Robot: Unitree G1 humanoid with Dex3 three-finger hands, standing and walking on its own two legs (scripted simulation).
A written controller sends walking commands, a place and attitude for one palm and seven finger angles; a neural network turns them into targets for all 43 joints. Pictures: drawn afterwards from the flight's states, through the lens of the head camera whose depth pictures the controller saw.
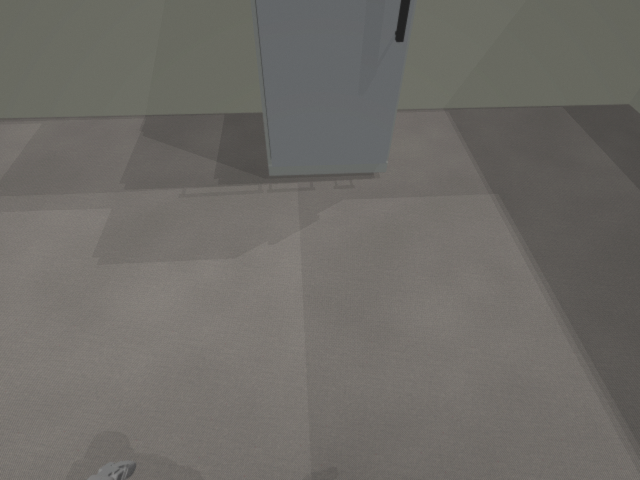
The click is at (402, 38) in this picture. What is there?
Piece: fridge door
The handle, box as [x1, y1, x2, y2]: [395, 0, 409, 41]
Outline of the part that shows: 409,0 401,0 397,30 395,31 396,41 403,40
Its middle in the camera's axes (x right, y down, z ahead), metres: +0.28 -0.88 +1.23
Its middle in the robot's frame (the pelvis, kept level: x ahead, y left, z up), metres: +1.55 -0.20 +0.14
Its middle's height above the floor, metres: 0.91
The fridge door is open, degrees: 0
